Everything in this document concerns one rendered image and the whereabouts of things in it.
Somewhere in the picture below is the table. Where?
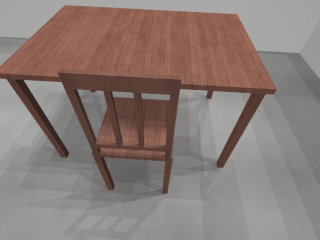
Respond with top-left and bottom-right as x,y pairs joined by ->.
0,5 -> 277,168

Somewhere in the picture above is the chair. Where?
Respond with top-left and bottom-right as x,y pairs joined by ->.
57,69 -> 182,194

